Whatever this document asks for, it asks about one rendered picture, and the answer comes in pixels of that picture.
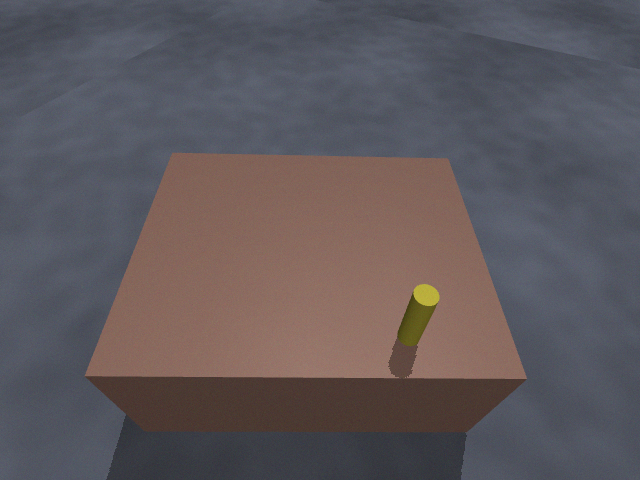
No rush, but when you can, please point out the can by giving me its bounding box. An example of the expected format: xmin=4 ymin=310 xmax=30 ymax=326
xmin=397 ymin=284 xmax=440 ymax=346

